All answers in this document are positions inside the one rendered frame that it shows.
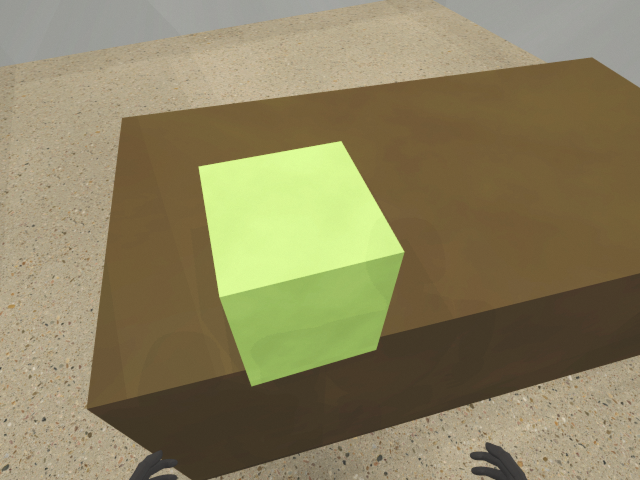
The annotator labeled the robot left hand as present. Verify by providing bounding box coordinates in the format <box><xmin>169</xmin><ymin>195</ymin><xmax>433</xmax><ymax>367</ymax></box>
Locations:
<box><xmin>129</xmin><ymin>450</ymin><xmax>178</xmax><ymax>480</ymax></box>

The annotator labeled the pedestal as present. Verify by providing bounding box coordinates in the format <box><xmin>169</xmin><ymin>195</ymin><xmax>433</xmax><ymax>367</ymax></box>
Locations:
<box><xmin>87</xmin><ymin>57</ymin><xmax>640</xmax><ymax>480</ymax></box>

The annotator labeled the carton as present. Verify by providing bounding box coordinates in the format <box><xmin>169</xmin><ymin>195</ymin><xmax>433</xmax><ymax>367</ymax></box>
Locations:
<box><xmin>199</xmin><ymin>141</ymin><xmax>404</xmax><ymax>387</ymax></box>

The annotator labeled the robot right hand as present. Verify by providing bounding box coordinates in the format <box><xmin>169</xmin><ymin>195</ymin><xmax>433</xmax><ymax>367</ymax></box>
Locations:
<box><xmin>470</xmin><ymin>442</ymin><xmax>528</xmax><ymax>480</ymax></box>

